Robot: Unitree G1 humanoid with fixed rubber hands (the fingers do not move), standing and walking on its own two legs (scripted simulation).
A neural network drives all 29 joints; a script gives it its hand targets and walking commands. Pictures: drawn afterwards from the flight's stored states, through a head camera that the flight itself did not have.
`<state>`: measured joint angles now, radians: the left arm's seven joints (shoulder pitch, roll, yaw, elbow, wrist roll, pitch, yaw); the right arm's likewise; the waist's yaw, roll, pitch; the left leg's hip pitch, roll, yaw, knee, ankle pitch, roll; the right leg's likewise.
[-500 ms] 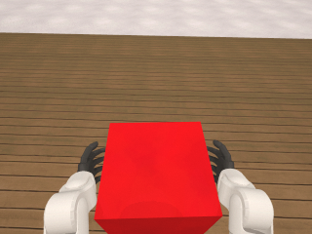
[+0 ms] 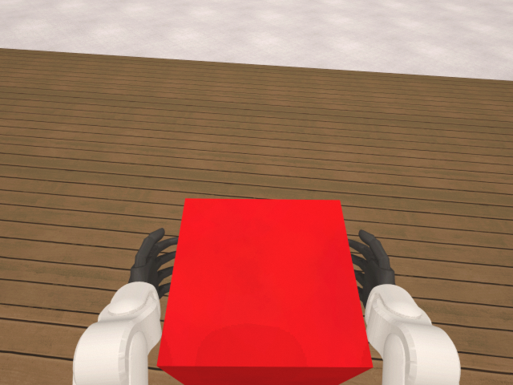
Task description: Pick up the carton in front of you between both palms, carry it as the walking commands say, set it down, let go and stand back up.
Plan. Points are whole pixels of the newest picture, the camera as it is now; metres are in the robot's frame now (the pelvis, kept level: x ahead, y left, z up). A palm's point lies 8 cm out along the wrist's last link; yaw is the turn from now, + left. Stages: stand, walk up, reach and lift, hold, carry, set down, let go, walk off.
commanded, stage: carry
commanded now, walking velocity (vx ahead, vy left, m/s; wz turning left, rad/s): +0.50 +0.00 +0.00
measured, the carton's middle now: (260, 303) +0.24 +0.00 +0.03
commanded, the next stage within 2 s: none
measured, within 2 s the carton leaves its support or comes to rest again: neither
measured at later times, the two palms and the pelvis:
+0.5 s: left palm (190, 133) +0.57 +0.14 +0.10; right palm (334, 137) +0.57 -0.16 +0.10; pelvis +0.34 +0.00 +0.00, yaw +0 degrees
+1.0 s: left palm (220, 52) +0.99 +0.12 +0.11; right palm (319, 54) +1.00 -0.18 +0.11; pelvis +0.66 -0.03 +0.00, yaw -1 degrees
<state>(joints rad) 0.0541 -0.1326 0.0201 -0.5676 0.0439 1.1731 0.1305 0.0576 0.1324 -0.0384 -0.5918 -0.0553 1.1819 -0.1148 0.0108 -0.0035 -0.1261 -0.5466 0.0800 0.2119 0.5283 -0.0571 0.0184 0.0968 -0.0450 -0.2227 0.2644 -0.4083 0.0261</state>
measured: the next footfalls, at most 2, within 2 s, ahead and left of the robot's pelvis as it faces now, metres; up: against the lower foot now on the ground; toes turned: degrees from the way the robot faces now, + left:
left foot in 0.02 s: +0.20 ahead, +0.10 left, +0.00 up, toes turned +12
right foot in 0.54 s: +0.56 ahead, -0.10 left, +0.00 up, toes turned -12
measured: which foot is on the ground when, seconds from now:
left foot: up 0.00-0.00, down 0.02-0.58, up 0.60-1.00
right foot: down 0.00-0.06, up 0.08-0.52, down 0.54-1.00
